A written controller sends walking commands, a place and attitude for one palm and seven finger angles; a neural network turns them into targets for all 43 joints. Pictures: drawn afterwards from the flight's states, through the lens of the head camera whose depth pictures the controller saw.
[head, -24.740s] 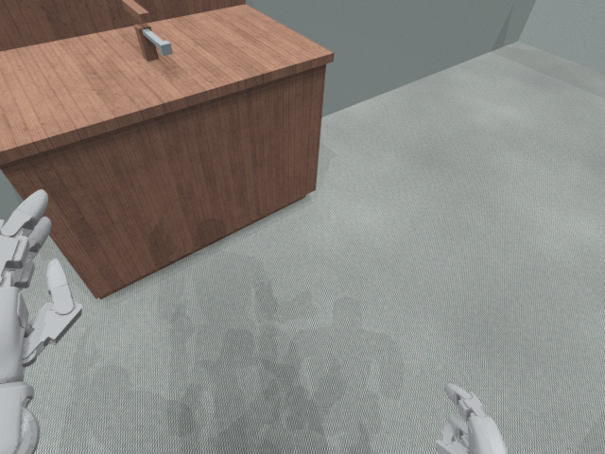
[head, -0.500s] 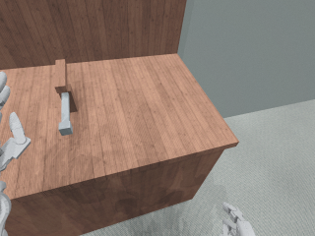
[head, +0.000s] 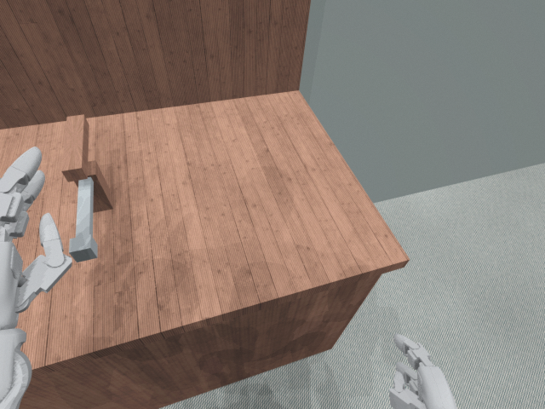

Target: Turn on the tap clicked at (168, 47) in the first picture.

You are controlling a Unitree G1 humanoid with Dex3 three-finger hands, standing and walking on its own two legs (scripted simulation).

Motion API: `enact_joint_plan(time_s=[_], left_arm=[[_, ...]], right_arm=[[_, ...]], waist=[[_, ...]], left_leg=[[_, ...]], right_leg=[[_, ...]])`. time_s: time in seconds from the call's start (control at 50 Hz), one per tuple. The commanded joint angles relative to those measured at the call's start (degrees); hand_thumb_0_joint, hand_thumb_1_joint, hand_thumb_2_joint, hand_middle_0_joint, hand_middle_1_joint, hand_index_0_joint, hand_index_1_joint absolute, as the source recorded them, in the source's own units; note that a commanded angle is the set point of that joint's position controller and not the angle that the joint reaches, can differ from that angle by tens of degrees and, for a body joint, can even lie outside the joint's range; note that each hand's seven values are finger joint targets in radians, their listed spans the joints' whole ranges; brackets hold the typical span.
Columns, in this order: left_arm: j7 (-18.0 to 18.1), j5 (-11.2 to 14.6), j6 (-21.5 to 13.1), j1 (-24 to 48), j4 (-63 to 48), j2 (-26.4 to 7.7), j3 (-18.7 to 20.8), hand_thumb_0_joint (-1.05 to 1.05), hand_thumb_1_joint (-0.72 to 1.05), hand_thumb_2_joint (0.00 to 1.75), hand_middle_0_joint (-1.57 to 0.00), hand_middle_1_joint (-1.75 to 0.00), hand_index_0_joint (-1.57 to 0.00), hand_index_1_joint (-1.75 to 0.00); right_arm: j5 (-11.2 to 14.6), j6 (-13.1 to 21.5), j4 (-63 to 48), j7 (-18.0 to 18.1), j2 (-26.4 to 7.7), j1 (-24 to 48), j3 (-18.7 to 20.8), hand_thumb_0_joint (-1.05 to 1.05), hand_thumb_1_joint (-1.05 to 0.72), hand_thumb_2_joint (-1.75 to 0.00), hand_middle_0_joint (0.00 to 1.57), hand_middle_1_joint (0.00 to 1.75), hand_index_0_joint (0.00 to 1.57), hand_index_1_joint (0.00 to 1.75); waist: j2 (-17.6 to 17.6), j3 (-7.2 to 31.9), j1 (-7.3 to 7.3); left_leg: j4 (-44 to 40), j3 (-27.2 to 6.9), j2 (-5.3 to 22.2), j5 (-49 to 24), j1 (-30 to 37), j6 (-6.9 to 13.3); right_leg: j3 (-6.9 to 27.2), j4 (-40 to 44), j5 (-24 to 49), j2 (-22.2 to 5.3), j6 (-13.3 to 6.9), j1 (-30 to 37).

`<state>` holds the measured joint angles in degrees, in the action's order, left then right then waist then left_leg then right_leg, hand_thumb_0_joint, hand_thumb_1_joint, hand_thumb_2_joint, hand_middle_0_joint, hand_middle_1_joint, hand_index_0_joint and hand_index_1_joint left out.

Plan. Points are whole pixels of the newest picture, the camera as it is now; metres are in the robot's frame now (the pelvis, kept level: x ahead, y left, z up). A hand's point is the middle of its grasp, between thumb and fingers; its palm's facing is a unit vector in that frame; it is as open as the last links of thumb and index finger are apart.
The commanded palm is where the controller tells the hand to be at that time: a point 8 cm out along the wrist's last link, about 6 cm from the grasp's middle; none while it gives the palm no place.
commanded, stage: come to a stop and stand still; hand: left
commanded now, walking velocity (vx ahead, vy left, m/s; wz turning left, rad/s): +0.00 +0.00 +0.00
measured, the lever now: (83, 248) +0.30 +0.31 +0.04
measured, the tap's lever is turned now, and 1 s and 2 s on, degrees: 0 0 0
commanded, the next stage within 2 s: look again from close up in 1.52 s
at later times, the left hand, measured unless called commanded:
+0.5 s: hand (68, 250) +0.23 +0.25 +0.17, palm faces +0.38 -0.81 -0.46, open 7.4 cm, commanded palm +0.16 +0.27 +0.17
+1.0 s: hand (13, 287) +0.19 +0.28 +0.16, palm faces +0.44 -0.81 -0.38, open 7.4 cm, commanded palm +0.12 +0.30 +0.17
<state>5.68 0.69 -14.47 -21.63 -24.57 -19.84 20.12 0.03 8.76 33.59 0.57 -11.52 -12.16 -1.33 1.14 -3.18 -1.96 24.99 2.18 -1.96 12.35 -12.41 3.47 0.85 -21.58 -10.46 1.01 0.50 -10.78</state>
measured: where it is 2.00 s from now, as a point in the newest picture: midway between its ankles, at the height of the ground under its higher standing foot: outside the picture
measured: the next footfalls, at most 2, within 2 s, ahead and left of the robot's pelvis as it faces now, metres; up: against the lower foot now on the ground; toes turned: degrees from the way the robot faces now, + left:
none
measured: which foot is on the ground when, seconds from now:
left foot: down 0.00-1.00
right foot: down 0.00-1.00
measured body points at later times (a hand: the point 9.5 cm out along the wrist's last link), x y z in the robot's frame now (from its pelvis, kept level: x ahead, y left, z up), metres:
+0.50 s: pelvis +0.01 -0.01 +0.00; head +0.04 +0.00 +0.45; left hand +0.20 +0.29 +0.19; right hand +0.21 -0.23 -0.07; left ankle +0.01 +0.07 -0.74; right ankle +0.01 -0.13 -0.74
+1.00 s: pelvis -0.02 +0.01 -0.01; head +0.03 +0.05 +0.44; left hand +0.16 +0.33 +0.18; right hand +0.17 -0.22 -0.08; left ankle +0.01 +0.07 -0.74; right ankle +0.01 -0.13 -0.74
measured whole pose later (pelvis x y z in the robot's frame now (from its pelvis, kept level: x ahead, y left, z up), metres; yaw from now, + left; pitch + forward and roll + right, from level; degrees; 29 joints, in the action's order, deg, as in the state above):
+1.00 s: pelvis -0.02 +0.01 -0.01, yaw +4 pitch +1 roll -1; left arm 6.6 5.8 -17.9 -21.5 -26.0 -27.3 22.9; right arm 0.8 10.9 34.9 -2.3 -14.3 -12.9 -0.9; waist 3.7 -5.8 -2.8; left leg 29.8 -0.7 -4.7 12.1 -18.6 4.1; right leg -2.3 -29.1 -13.2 -1.8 1.1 -16.9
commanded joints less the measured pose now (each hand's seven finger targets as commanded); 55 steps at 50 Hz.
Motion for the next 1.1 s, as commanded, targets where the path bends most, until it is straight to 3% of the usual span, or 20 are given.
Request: enact_joint_plan(time_s=[0.0, 0.12, 0.18, 0.26, 0.42, 0.44, 0.46, 0.48, 0.5, 0.58, 0.64, 0.7, 0.72, 0.74, 0.76, 0.84, 0.88, 0.96, 1.02, 1.08], left_arm=[[0.5, 1.6, -2.0, 2.5, -10.9, -9.5, 5.6, 0.00, 0.90, 0.90, -0.20, -0.30, -0.20, -0.30], [0.9, 2.4, -1.8, -0.4, -16.8, -11.6, 7.4, 0.00, 0.90, 0.90, -0.20, -0.30, -0.20, -0.30], [1.1, 2.9, -1.6, -3.3, -17.7, -12.0, 8.3, 0.00, 0.90, 0.90, -0.20, -0.30, -0.20, -0.30], [1.2, 3.3, -1.2, -5.9, -15.4, -10.2, 7.3, 0.00, 0.90, 0.90, -0.20, -0.30, -0.20, -0.30], [1.4, 3.2, 0.0, -1.8, -14.2, -10.3, 6.2, 0.00, 0.90, 0.90, -0.20, -0.30, -0.20, -0.30], [2.6, 2.5, -8.3, 49.5, -34.6, -54.7, 16.7, 0.00, 0.90, 0.90, -0.20, -0.30, -0.20, -0.30], [1.7, -0.6, -4.4, 29.4, -8.5, -28.7, 21.8, 0.00, 0.90, 0.90, -0.20, -0.30, -0.20, -0.30], [1.5, 1.0, -2.6, 22.5, -5.1, -21.2, 13.9, 0.00, 0.90, 0.90, -0.20, -0.30, -0.20, -0.30], [2.0, 1.5, -2.0, 19.9, -0.7, -24.9, 15.1, 0.00, 0.90, 0.90, -0.20, -0.30, -0.20, -0.30], [0.2, 4.5, -4.4, 2.6, -5.4, -15.3, 6.5, 0.00, 0.90, 0.90, -0.20, -0.30, -0.20, -0.30], [0.6, 6.0, -5.6, -5.8, -10.1, -13.2, 5.2, 0.00, 0.90, 0.90, -0.20, -0.30, -0.20, -0.30], [1.7, 6.0, -7.1, -3.6, -12.9, -18.1, 10.7, 0.00, 0.90, 0.90, -0.20, -0.30, -0.20, -0.30], [1.8, 6.2, -7.5, -2.9, -12.6, -19.0, 12.0, 0.00, 0.90, 0.90, -0.20, -0.30, -0.20, -0.30], [2.4, 6.0, -7.6, 0.5, -14.4, -23.2, 15.2, 0.00, 0.90, 0.90, -0.20, -0.30, -0.20, -0.30], [2.1, 5.9, -7.9, 1.1, -12.6, -20.9, 13.4, 0.00, 0.90, 0.90, -0.20, -0.30, -0.20, -0.30], [1.7, 5.7, -7.7, 5.8, -14.3, -21.0, 11.3, 0.00, 0.90, 0.90, -0.20, -0.30, -0.20, -0.30], [1.4, 5.4, -8.0, 5.2, -15.6, -18.8, 8.5, 0.00, 0.90, 0.90, -0.20, -0.30, -0.20, -0.30], [0.9, 5.1, -7.9, 1.8, -16.6, -14.7, 5.7, 0.00, 0.90, 0.90, -0.20, -0.30, -0.20, -0.30], [0.7, 5.7, -7.3, 0.4, -12.6, -15.2, 7.5, 0.00, 0.90, 0.90, -0.20, -0.30, -0.20, -0.30], [0.3, 6.0, -7.1, 1.7, -9.6, -15.1, 8.2, 0.00, 0.90, 0.90, -0.20, -0.30, -0.20, -0.30]], right_arm=[[0.6, 2.3, -9.0, 0.9, -7.2, 5.1, 3.3, 0.00, -0.90, -0.90, 0.20, 0.30, 0.20, 0.30], [0.9, 1.5, -10.5, 1.3, -7.1, 6.2, 3.4, 0.00, -0.90, -0.90, 0.20, 0.30, 0.20, 0.30], [1.0, 1.0, -11.2, 1.5, -7.2, 6.2, 3.5, 0.00, -0.90, -0.90, 0.20, 0.30, 0.20, 0.30], [0.8, 0.0, -10.9, 1.7, -7.5, 5.6, 3.3, 0.00, -0.90, -0.90, 0.20, 0.30, 0.20, 0.30], [1.1, -0.5, -10.7, 2.7, -7.5, 5.7, 3.8, 0.00, -0.90, -0.90, 0.20, 0.30, 0.20, 0.30], [5.2, -2.5, -18.4, 6.9, -10.8, -5.9, -8.8, 0.00, -0.90, -0.90, 0.20, 0.30, 0.20, 0.30], [3.7, 0.4, -12.8, 5.9, -4.8, -0.6, 1.2, 0.00, -0.90, -0.90, 0.20, 0.30, 0.20, 0.30], [1.4, 0.7, -10.5, 3.1, -6.2, 3.2, 0.0, 0.00, -0.90, -0.90, 0.20, 0.30, 0.20, 0.30], [0.8, 0.8, -10.8, 2.1, -11.0, 3.5, 1.7, 0.00, -0.90, -0.90, 0.20, 0.30, 0.20, 0.30], [0.8, 3.0, -10.9, -1.7, -10.7, -0.2, 3.1, 0.00, -0.90, -0.90, 0.20, 0.30, 0.20, 0.30], [1.6, 4.4, -9.9, -3.8, -10.3, 1.8, 3.3, 0.00, -0.90, -0.90, 0.20, 0.30, 0.20, 0.30], [1.1, 4.7, -8.9, -3.1, -10.8, 1.1, 3.9, 0.00, -0.90, -0.90, 0.20, 0.30, 0.20, 0.30], [1.0, 4.7, -8.4, -2.8, -10.5, 1.6, 3.7, 0.00, -0.90, -0.90, 0.20, 0.30, 0.20, 0.30], [1.1, 4.2, -8.3, -2.3, -11.4, 3.1, 3.5, 0.00, -0.90, -0.90, 0.20, 0.30, 0.20, 0.30], [0.8, 4.0, -7.5, -1.8, -10.2, 2.4, 3.3, 0.00, -0.90, -0.90, 0.20, 0.30, 0.20, 0.30], [1.4, 4.5, -7.3, -1.7, -10.7, 3.8, 3.2, 0.00, -0.90, -0.90, 0.20, 0.30, 0.20, 0.30], [1.2, 5.1, -7.1, -2.0, -10.5, 1.9, 3.4, 0.00, -0.90, -0.90, 0.20, 0.30, 0.20, 0.30], [1.3, 5.7, -6.7, -2.9, -10.4, 1.4, 3.9, 0.00, -0.90, -0.90, 0.20, 0.30, 0.20, 0.30], [1.6, 5.1, -7.1, -2.7, -10.0, 2.3, 4.2, 0.00, -0.90, -0.90, 0.20, 0.30, 0.20, 0.30], [1.9, 4.2, -7.7, -2.1, -9.8, 2.7, 4.3, 0.00, -0.90, -0.90, 0.20, 0.30, 0.20, 0.30]], waist=[[-1.9, 11.1, 0.52], [-5.0, 13.8, 0.41], [-3.8, 15.0, 0.49], [-3.3, 14.8, 0.58], [-1.7, 12.7, 0.89], [-17.1, 6.0, 3.96], [-5.8, 5.9, -0.19], [-0.2, 4.6, 1.17], [-0.5, 4.2, -0.29], [-4.3, 12.5, -1.23], [-4.9, 14.6, -1.45], [1.3, 12.5, -0.99], [2.3, 12.0, -0.68], [0.3, 12.1, -0.25], [0.0, 11.3, 0.02], [-10.9, 11.8, -0.07], [-12.7, 11.9, -0.26], [-8.8, 11.9, -0.45], [-3.8, 9.4, -0.21], [-3.2, 8.2, 0.02]], left_leg=[[-3.3, -5.5, 5.8, -12.6, 3.9, -3.5], [-0.1, -5.1, 5.7, -21.5, 4.9, -3.1], [1.6, -5.1, 5.8, -25.3, 5.2, -3.1], [1.2, -5.0, 6.2, -24.7, 5.0, -2.9], [-1.9, -5.9, 6.7, -14.9, 4.6, -2.8], [-4.5, -7.3, 5.7, -7.6, -8.1, -0.8], [-2.0, -7.7, 9.5, -0.2, -4.1, -1.2], [-4.0, -6.7, 7.0, -2.3, -3.7, -1.8], [-2.3, -5.6, 5.7, -2.0, -2.0, -2.1], [1.3, -5.7, 4.5, -7.3, -1.1, -2.4], [1.1, -6.3, 4.7, -13.6, 1.4, -2.5], [0.9, -7.2, 4.5, -13.1, -1.7, -3.4], [0.7, -7.6, 4.3, -11.2, -2.1, -3.5], [-0.1, -8.6, 4.7, -10.6, -1.9, -3.6], [-0.8, -8.7, 5.0, -10.0, -3.1, -3.6], [-2.0, -10.5, 5.9, -7.6, -1.6, -4.0], [-2.2, -11.2, 6.4, -7.7, -1.7, -4.3], [-4.2, -12.0, 7.9, -11.5, 0.8, -5.2], [-5.3, -12.0, 7.7, -5.5, -2.4, -5.5], [-7.0, -12.4, 7.8, -2.1, -3.5, -6.1]], right_leg=[[3.6, 1.5, 14.2, -3.9, -2.1, 4.6], [4.2, -0.4, 23.6, -5.2, -2.5, 7.0], [4.3, -1.6, 28.3, -6.0, -2.7, 7.4], [3.5, -2.2, 25.7, -5.9, -2.4, 6.0], [4.2, 0.1, 16.3, -5.3, -1.7, 3.8], [0.4, -3.7, -3.6, 0.4, 3.3, 7.4], [-0.9, -2.3, -9.7, -3.6, 0.2, -2.4], [-0.8, -0.4, -8.6, -3.3, -1.0, -2.4], [1.6, 0.9, -5.3, -3.6, -2.2, -5.0], [3.5, -2.0, 5.9, -6.7, -3.7, -0.6], [2.4, -4.5, 10.7, -6.1, -3.0, 0.5], [1.6, -3.9, 11.9, -6.4, -2.1, 0.7], [1.7, -3.7, 10.6, -6.6, -2.1, 0.4], [1.8, -4.6, 9.2, -6.1, -2.0, 0.2], [0.8, -4.7, 8.4, -6.4, -1.9, 0.6], [1.0, -6.2, 3.7, -6.2, -2.1, -0.5], [0.1, -6.1, 2.3, -6.3, -2.1, -0.3], [-1.3, -7.6, -1.7, -5.5, -1.5, -2.2], [-0.7, -5.7, -1.0, -6.2, -1.3, -2.0], [-0.8, -5.1, -1.7, -6.2, -1.0, -2.3]])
